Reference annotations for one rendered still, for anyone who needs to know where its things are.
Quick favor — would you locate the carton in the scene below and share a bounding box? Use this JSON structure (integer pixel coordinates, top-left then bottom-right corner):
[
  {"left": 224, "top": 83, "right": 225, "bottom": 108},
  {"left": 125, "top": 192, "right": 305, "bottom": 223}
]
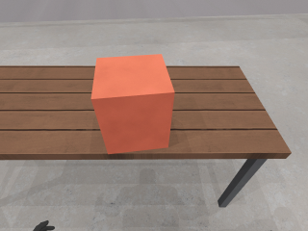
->
[{"left": 90, "top": 54, "right": 175, "bottom": 155}]

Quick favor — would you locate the table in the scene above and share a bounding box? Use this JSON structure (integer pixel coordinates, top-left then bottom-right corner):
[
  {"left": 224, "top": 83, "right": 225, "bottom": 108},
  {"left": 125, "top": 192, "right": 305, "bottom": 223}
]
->
[{"left": 0, "top": 65, "right": 292, "bottom": 208}]

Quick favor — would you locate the robot left hand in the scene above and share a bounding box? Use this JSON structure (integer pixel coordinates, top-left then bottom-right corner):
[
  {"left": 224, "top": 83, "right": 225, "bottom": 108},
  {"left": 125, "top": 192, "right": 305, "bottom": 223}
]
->
[{"left": 33, "top": 220, "right": 55, "bottom": 231}]

